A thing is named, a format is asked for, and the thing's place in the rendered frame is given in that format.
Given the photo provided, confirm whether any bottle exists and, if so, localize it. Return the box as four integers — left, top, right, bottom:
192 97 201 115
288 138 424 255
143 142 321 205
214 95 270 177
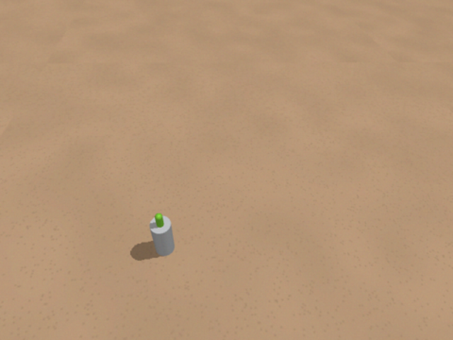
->
149 213 175 256

